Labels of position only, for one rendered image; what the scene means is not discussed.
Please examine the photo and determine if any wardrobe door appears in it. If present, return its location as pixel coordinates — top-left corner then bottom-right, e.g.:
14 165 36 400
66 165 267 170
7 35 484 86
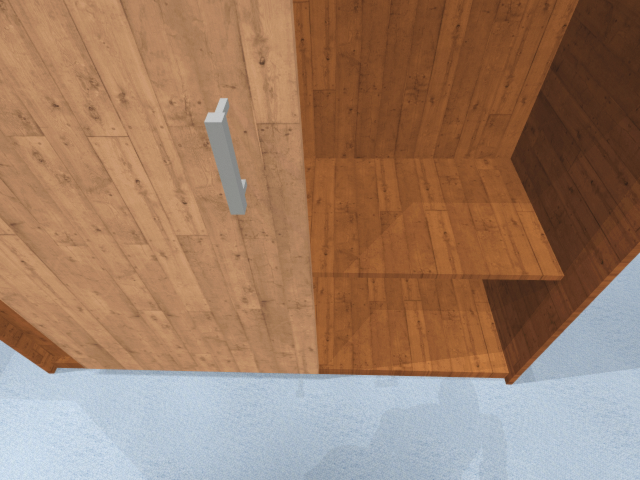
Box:
0 0 319 374
0 300 71 357

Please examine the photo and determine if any handle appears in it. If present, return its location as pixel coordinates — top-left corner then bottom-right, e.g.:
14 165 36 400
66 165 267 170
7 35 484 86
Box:
204 98 247 215

